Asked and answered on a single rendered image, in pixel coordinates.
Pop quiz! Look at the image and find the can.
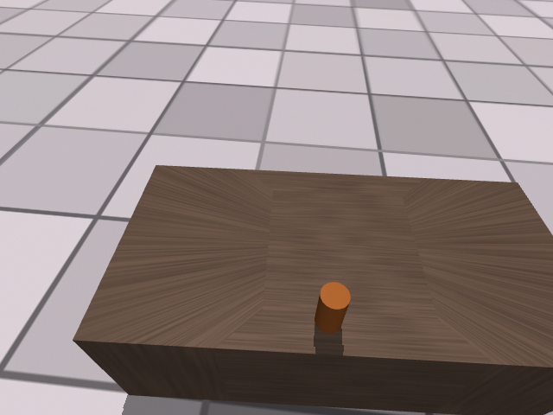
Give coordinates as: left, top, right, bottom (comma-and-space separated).
315, 282, 351, 334

